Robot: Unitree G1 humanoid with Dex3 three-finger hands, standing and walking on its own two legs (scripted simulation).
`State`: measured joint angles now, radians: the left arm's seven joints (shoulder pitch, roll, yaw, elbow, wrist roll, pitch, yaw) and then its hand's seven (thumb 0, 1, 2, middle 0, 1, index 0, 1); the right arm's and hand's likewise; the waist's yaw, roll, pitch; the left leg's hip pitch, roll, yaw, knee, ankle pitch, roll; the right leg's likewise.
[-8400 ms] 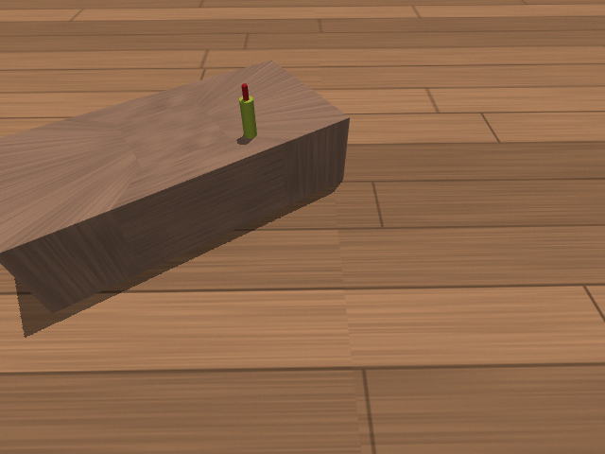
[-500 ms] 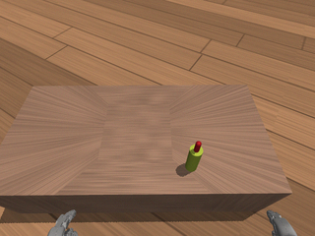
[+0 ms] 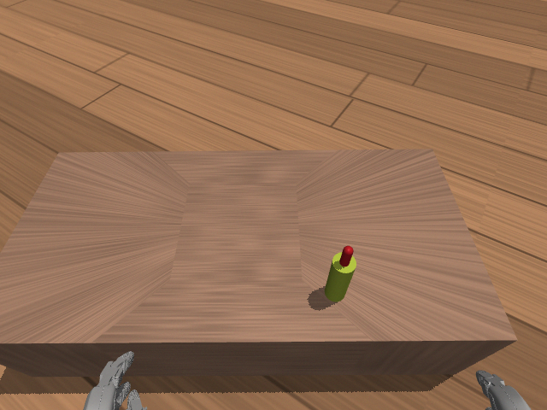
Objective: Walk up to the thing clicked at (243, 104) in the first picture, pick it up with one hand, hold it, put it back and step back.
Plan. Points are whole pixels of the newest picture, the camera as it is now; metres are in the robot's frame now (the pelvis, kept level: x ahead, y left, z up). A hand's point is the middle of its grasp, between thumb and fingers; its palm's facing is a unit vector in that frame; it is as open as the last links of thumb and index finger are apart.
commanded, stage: go down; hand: right
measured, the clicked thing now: (341, 272) +0.47 -0.15 -0.26
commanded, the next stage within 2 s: approach in 1.80 s
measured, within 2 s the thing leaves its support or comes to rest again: neither
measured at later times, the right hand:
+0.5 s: hand out of the picture +0.13 -0.26 -0.09, palm faces +0.01 +0.95 -0.32, open 17.4 cm
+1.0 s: hand (484, 329) +0.26 -0.30 -0.05, palm faces +0.08 +0.98 -0.19, open 17.5 cm
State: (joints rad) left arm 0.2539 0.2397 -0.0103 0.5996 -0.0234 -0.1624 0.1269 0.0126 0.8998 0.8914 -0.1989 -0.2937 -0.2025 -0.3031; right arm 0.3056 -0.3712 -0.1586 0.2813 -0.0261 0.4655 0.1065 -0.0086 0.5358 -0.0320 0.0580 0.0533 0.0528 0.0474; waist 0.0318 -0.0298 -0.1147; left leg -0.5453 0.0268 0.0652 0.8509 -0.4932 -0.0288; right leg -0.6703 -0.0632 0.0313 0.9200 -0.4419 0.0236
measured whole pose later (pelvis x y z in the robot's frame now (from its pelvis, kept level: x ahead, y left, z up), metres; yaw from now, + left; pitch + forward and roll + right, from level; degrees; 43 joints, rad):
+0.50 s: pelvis -0.02 -0.01 -0.01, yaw +0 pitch +11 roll +3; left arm 0.27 0.23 -0.02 0.59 -0.02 -0.23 0.18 0.01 0.90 0.89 -0.20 -0.30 -0.20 -0.30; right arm 0.38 -0.38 -0.16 0.14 -0.01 0.51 0.09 -0.01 0.52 -0.04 0.06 0.05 0.05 0.05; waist 0.04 -0.04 -0.13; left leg -0.59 0.02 0.08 0.90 -0.49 -0.03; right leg -0.73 -0.06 0.05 0.98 -0.44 0.02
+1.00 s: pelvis -0.02 -0.01 +0.00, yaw +1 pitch +12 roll +3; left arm 0.27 0.26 -0.02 0.67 0.00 -0.23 0.18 0.01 0.88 0.89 -0.21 -0.29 -0.20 -0.31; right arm -0.09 -0.52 -0.35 0.59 0.07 0.25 0.31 -0.01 0.54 -0.04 0.06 0.05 0.05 0.05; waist 0.06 -0.02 -0.09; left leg -0.61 0.02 0.06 0.88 -0.47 -0.03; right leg -0.73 -0.07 0.03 0.95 -0.42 0.02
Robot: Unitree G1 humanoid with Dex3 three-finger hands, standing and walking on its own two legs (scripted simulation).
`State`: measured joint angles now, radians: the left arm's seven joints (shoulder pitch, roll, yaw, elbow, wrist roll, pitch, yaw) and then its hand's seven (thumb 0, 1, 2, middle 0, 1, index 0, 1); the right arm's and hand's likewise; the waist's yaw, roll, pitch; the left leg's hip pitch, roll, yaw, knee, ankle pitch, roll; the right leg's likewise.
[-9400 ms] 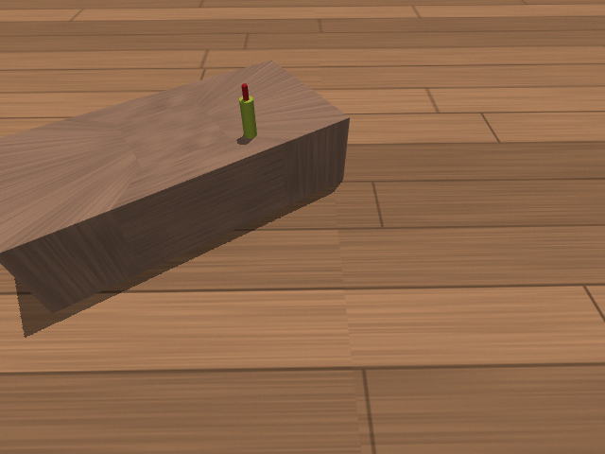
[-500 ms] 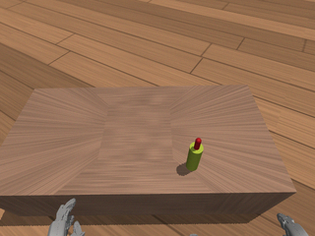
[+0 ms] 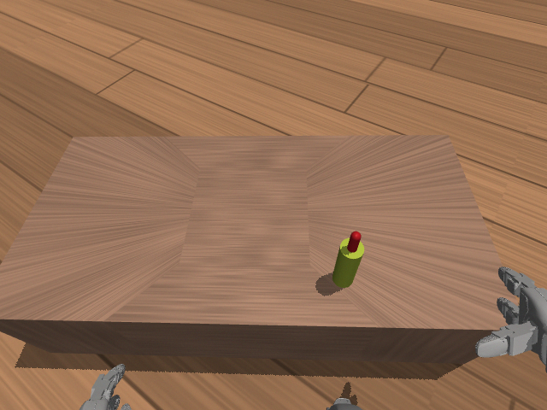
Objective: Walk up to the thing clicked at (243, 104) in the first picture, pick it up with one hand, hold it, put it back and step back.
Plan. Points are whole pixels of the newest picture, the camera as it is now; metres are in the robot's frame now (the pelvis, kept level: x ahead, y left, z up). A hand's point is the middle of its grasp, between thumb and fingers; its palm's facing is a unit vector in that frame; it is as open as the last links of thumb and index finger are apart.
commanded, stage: go down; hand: right
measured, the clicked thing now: (348, 258) +0.48 -0.14 -0.25
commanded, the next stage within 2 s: approach in 0.80 s
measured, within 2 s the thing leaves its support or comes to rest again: neither
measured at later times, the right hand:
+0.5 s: hand (501, 269) +0.35 -0.33 -0.02, palm faces +0.09 +0.99 -0.12, open 17.7 cm
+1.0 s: hand (504, 248) +0.38 -0.34 -0.01, palm faces +0.08 +0.99 -0.09, open 17.7 cm
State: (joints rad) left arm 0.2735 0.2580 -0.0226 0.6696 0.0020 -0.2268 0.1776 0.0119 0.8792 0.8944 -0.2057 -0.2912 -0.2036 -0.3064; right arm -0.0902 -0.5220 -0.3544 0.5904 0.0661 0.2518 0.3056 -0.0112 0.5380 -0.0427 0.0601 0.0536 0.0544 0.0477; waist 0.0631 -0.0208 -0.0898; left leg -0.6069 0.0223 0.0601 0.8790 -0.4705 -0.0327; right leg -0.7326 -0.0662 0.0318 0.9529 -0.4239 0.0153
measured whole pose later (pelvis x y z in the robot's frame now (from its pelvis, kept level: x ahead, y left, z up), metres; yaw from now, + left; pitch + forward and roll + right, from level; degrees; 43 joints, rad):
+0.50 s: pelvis -0.01 +0.00 -0.01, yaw +1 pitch +16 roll +3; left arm 0.33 0.29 -0.03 0.68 0.01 -0.15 0.09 0.01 0.91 0.89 -0.20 -0.29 -0.20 -0.30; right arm -0.43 -0.68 -0.51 1.07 0.07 -0.17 0.48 -0.02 0.60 -0.04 0.05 0.06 0.05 0.05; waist 0.08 0.01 -0.07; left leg -0.74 0.02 0.04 0.93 -0.46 -0.03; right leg -0.85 -0.07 0.02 0.98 -0.41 0.01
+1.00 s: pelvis -0.01 -0.01 -0.02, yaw +2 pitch +19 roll +4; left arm 0.33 0.30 -0.04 0.67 0.02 -0.11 0.04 0.01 0.91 0.90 -0.20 -0.29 -0.20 -0.30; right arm -0.55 -0.75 -0.55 1.17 0.08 -0.25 0.53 -0.02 0.60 -0.05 0.05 0.06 0.05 0.05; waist 0.10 0.02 -0.09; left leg -0.82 0.01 0.04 0.97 -0.48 -0.04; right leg -0.94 -0.08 0.02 1.04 -0.44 0.00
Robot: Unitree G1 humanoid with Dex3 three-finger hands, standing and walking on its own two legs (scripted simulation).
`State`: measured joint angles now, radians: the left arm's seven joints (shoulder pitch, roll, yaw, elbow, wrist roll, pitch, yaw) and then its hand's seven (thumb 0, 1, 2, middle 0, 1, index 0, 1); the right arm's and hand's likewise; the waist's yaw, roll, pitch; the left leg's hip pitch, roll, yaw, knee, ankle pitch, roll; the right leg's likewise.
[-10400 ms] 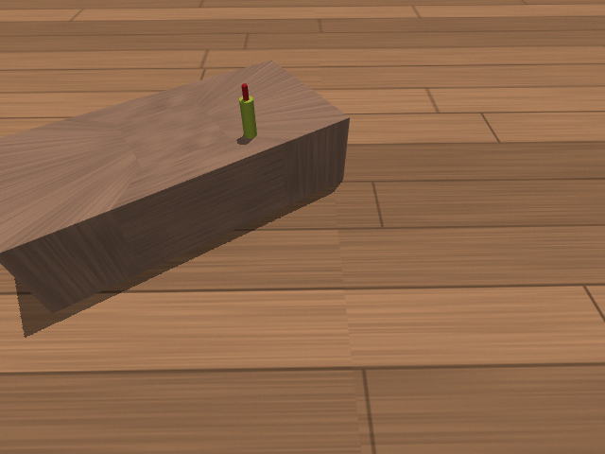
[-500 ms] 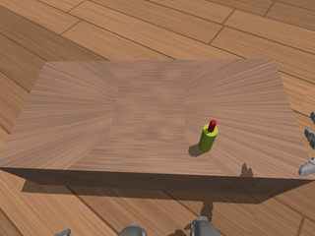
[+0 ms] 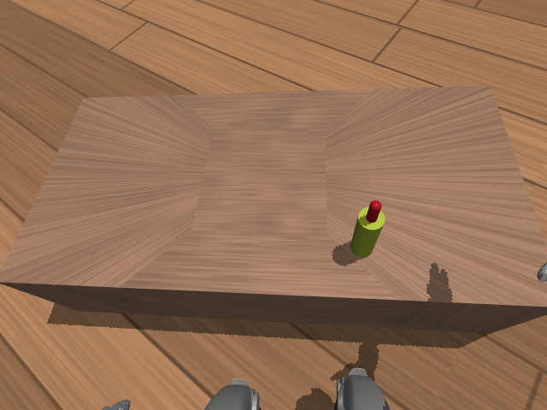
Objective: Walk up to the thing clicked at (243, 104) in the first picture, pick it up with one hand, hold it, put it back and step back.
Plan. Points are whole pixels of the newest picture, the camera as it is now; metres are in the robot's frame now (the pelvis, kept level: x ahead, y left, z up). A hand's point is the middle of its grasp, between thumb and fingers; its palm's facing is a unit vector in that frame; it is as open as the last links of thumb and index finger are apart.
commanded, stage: approach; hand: right
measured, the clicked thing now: (368, 228) +0.49 -0.15 -0.23
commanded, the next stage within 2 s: close in in 0.48 s
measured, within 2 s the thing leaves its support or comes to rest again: neither
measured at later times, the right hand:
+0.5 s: hand (441, 242) +0.44 -0.28 -0.19, palm faces -0.03 +1.00 +0.01, open 17.7 cm
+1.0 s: hand (386, 257) +0.43 -0.19 -0.26, palm faces +0.01 +1.00 +0.00, open 17.4 cm
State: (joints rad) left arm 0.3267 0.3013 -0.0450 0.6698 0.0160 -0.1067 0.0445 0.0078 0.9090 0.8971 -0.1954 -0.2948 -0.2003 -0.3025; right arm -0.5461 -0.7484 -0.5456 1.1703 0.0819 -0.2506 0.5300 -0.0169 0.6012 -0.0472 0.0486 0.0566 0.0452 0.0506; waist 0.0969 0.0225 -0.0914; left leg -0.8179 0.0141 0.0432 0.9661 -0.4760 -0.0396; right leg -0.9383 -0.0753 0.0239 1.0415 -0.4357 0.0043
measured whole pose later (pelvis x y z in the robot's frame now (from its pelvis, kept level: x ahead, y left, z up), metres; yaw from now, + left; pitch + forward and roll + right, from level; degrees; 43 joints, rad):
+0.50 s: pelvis -0.06 +0.00 -0.22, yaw +5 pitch +34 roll +8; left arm 0.15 0.30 -0.11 0.61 0.09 -0.13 0.00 0.01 0.90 0.91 -0.19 -0.29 -0.19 -0.30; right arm -0.84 -0.75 -0.66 1.17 0.18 -0.57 0.65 -0.02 0.60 -0.02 0.07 0.04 0.06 0.04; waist 0.16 0.01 -0.15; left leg -1.73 -0.01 0.05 1.86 -0.73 -0.04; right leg -1.87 -0.09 0.11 1.91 -0.65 0.01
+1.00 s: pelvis -0.09 +0.02 -0.29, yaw +6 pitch +34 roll +5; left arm 0.19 0.28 -0.03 0.65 0.06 -0.03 -0.03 0.01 0.91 0.90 -0.19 -0.29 -0.20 -0.29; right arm -0.82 -0.55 -0.51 0.98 0.12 -0.41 0.32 -0.02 0.51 -0.01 0.08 0.03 0.06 0.03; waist 0.14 -0.02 -0.17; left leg -1.99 -0.03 0.04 2.08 -0.69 -0.03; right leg -2.10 -0.10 0.13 2.09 -0.59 0.02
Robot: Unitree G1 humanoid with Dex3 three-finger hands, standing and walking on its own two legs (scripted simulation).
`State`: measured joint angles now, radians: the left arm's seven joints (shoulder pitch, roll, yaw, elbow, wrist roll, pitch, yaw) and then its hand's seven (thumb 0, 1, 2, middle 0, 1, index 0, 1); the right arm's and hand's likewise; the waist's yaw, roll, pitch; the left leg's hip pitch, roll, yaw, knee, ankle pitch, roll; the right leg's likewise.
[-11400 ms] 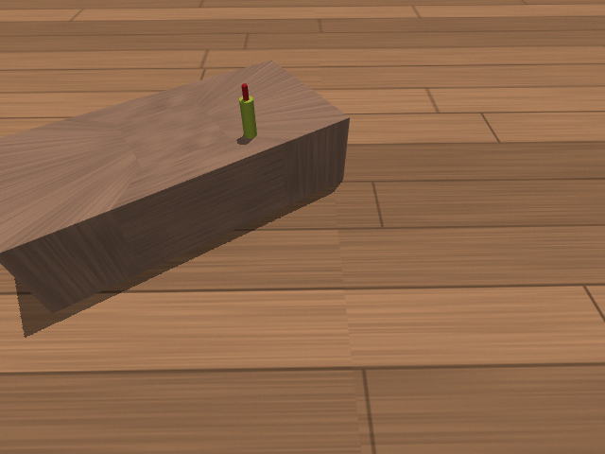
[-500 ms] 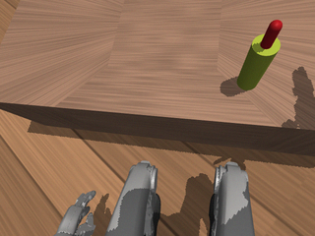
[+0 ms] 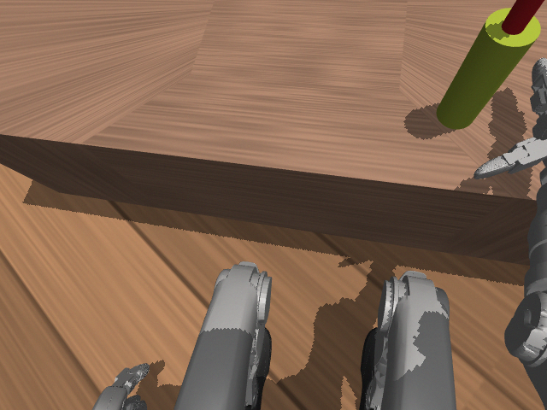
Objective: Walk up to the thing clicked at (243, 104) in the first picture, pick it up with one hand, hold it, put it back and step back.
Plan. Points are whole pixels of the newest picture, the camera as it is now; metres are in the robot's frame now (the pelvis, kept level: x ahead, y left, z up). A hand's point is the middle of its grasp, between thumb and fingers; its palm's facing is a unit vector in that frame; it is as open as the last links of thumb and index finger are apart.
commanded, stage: close in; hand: right
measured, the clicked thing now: (490, 60) +0.56 -0.23 +0.05
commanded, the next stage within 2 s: rest palm in 0.16 s
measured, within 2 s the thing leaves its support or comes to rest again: leaves its support in 1.56 s
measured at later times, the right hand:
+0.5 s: hand (487, 114) +0.51 -0.23 +0.01, palm faces +0.12 +0.99 +0.00, open 17.1 cm
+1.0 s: hand (481, 101) +0.52 -0.23 +0.02, palm faces +0.13 +0.99 -0.01, open 11.9 cm
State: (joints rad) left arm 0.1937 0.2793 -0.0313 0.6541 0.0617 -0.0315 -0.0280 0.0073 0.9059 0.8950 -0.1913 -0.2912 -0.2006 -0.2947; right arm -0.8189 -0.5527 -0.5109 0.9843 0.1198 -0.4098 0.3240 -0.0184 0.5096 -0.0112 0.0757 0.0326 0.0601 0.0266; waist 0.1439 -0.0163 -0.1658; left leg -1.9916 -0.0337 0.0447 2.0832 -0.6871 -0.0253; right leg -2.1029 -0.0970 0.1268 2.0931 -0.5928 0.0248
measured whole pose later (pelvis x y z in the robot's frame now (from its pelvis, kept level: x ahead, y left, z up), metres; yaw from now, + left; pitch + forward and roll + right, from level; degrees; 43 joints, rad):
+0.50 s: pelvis +0.02 +0.00 +0.01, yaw +0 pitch +35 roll +4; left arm 0.13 0.26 -0.01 0.65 0.08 0.00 -0.04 0.01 0.86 0.93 -0.19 -0.28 -0.19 -0.31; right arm -0.79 -0.45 -0.46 0.92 0.12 -0.45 0.26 -0.02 0.45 -0.01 0.11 0.03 0.09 0.03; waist 0.12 -0.01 -0.16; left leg -1.97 -0.04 0.04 2.09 -0.73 -0.02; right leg -2.07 -0.10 0.12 2.09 -0.64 0.04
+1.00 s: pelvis +0.01 +0.00 +0.00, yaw -1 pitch +35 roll +5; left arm 0.17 0.26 -0.02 0.64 0.08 0.02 -0.05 0.01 0.90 0.91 -0.19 -0.30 -0.20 -0.31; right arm -0.85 -0.47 -0.43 0.94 0.09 -0.45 0.19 -0.01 0.28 -0.28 0.73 0.50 0.75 0.50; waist 0.14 -0.01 -0.15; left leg -1.98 -0.03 0.04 2.09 -0.73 -0.03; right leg -2.09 -0.09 0.12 2.10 -0.63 0.03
